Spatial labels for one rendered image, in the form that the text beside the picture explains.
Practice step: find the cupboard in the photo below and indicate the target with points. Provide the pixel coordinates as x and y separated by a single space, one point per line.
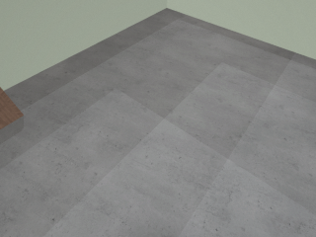
8 110

